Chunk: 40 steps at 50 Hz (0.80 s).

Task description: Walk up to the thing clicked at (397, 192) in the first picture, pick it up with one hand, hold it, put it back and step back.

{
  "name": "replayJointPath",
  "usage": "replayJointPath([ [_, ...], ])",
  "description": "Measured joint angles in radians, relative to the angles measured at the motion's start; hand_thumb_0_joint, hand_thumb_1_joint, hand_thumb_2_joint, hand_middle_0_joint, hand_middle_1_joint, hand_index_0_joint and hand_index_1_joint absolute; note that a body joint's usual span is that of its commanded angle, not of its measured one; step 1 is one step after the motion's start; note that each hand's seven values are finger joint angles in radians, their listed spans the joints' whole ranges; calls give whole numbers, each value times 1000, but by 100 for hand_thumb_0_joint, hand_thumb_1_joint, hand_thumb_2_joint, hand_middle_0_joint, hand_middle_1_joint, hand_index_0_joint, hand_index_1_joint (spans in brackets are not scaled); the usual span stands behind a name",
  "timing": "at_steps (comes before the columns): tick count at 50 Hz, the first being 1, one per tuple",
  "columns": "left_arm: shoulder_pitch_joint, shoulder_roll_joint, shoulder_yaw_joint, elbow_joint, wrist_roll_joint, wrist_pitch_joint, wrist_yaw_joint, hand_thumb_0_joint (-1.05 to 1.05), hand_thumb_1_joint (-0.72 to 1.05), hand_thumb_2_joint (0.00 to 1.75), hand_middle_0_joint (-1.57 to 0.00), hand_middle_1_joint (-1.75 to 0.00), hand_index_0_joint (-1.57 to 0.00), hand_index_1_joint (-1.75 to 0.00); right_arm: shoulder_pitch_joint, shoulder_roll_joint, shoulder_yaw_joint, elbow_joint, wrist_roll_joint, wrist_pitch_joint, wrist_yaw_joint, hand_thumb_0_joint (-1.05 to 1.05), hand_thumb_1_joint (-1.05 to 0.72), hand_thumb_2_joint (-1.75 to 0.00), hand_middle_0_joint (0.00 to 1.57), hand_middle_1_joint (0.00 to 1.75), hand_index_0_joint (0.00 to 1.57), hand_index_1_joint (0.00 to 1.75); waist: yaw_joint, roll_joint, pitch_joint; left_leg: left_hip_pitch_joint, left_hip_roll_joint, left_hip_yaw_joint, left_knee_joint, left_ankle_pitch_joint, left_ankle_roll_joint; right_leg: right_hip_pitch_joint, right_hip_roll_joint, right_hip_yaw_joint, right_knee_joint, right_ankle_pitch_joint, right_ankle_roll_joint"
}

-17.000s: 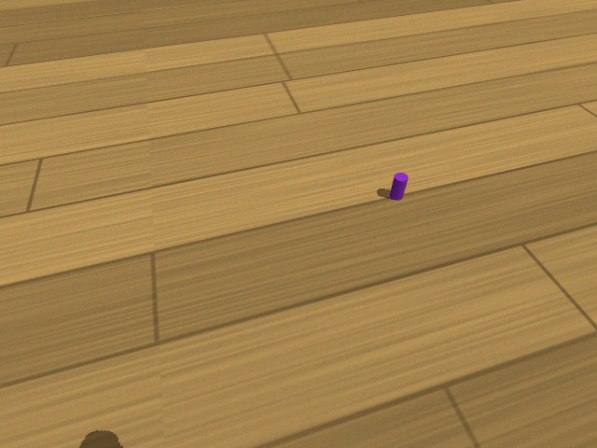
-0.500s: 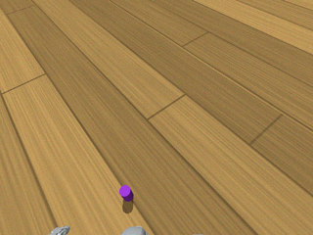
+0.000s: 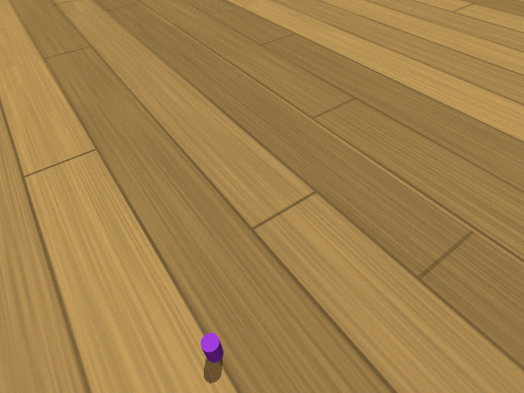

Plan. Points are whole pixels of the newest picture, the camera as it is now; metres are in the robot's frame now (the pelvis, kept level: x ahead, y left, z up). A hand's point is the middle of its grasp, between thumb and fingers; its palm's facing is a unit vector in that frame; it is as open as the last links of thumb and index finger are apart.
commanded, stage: walk up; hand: left
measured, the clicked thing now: (212, 348) +0.41 +0.22 -0.72
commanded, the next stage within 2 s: stand in 0.64 s
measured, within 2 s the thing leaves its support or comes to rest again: neither
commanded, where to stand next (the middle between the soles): +0.02 -0.02 m, yaw +0 degrees
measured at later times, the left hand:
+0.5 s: hand out of the picture +0.08 +0.26 -0.16, palm faces +0.01 -0.95 -0.32, open 7.4 cm
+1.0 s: hand out of the picture +0.09 +0.26 -0.15, palm faces -0.02 -0.94 -0.34, open 7.4 cm
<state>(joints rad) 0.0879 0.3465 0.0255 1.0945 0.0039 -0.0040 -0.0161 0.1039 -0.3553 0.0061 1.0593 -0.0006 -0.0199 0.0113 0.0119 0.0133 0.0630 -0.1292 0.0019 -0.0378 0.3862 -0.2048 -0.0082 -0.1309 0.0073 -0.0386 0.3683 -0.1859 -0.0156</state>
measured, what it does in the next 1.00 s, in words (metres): stands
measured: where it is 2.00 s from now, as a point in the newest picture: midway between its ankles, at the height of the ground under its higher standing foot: outside the picture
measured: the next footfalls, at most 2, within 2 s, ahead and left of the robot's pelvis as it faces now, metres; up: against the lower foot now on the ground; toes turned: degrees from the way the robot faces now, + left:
none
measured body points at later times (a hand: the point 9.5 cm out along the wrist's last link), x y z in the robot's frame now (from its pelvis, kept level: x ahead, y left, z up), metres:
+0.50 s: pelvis +0.00 +0.01 +0.00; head +0.02 +0.01 +0.45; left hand +0.08 +0.31 -0.13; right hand +0.07 -0.29 -0.13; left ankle +0.01 +0.13 -0.75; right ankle +0.01 -0.11 -0.75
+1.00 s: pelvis +0.01 +0.01 +0.00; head +0.02 +0.01 +0.45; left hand +0.09 +0.31 -0.13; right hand +0.09 -0.29 -0.13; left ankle +0.01 +0.13 -0.75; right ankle +0.01 -0.11 -0.75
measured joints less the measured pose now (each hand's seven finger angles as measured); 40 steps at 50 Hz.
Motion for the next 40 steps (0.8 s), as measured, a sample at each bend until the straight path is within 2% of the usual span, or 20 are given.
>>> replayJointPath([
  [7, -2, 4, 4, 31, 0, 0, 1, 1, 91, 90, -20, -30, -20, -30, -5, -1, 0, 33, -3, 1, -1, 1, -90, -90, 21, 30, 20, 30, 4, -4, -6, 11, -2, 1, -33, 19, 2, 13, -2, 1, -37, 21, 4],
  [32, -5, -9, -1, 52, 1, 3, 5, 1, 91, 90, -20, -30, -20, -30, 11, 12, -7, 68, -4, 2, -6, 1, -90, -90, 21, 30, 20, 30, -12, -14, -7, 18, -14, 6, -62, 27, 13, 16, -14, 7, -59, 26, 16],
  [40, -3, -6, -15, 53, 6, -8, 9, 1, 91, 90, -20, -30, -20, -30, 2, 8, -3, 71, -8, 3, -3, 1, -90, -90, 21, 30, 20, 30, -13, -10, -16, 28, -17, 11, -74, 26, 15, 22, -17, 11, -63, 22, 19],
])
